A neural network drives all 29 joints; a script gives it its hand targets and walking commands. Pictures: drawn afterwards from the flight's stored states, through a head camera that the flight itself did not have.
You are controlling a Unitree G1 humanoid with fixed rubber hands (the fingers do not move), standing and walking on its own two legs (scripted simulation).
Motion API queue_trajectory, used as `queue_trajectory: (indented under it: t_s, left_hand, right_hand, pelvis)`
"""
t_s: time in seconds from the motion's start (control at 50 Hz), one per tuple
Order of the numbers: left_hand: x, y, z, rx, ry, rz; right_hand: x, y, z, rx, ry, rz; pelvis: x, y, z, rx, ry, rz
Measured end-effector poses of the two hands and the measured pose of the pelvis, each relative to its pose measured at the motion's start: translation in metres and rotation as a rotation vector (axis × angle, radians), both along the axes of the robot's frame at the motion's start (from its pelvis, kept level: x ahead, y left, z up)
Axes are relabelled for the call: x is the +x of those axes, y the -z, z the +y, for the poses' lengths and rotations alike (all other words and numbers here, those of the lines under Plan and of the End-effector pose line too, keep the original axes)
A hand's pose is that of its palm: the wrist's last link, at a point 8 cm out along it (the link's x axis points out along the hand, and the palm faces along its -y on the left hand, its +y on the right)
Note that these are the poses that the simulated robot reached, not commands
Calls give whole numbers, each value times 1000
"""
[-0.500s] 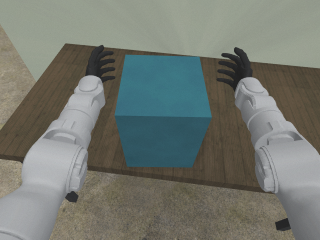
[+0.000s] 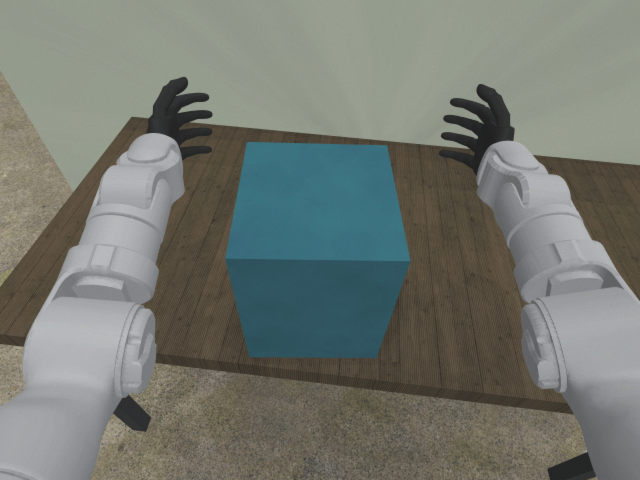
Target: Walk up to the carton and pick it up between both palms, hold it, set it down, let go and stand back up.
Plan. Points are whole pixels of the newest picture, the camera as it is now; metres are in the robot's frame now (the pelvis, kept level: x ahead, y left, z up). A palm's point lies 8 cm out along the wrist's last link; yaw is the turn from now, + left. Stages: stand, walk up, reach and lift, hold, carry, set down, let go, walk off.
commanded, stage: set down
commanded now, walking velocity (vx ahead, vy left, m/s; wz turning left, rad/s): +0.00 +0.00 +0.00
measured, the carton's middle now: (315, 255) +0.43 +0.03 +0.02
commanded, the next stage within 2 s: none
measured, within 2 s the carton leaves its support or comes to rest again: neither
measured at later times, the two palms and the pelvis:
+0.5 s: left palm (158, 248) +0.35 +0.22 +0.11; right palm (486, 253) +0.37 -0.18 +0.11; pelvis -0.01 +0.01 +0.00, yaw +0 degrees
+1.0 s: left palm (167, 316) +0.29 +0.20 +0.05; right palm (487, 330) +0.30 -0.18 +0.05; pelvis +0.00 +0.01 +0.00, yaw -1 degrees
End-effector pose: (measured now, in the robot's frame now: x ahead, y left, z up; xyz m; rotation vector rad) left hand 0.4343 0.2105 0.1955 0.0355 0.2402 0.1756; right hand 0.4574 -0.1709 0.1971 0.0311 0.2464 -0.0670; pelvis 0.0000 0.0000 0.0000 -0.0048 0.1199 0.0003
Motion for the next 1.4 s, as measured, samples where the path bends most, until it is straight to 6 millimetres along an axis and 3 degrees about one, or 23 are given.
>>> queue_trajectory:
  t_s: [0.12,0.3,0.7,1.06,1.4]
  left_hand:
    - [-16,27,4,0,15,20]
    - [-55,70,5,-20,13,40]
    - [-112,108,0,-42,-6,39]
    - [-151,150,-6,-30,0,45]
    - [-204,192,-5,1,6,58]
  right_hand:
    - [-14,29,-2,-8,-8,16]
    - [-52,70,-4,-9,-15,-5]
    - [-111,111,-3,-21,-27,7]
    - [-165,152,-15,-22,-21,2]
    - [-230,193,-20,-36,-13,56]
  pelvis:
    - [3,-2,0,0,-3,-46]
    - [-2,-2,3,-1,0,-78]
    - [-16,-1,7,12,4,-116]
    - [0,-3,10,13,21,-129]
    - [14,-3,13,9,23,-152]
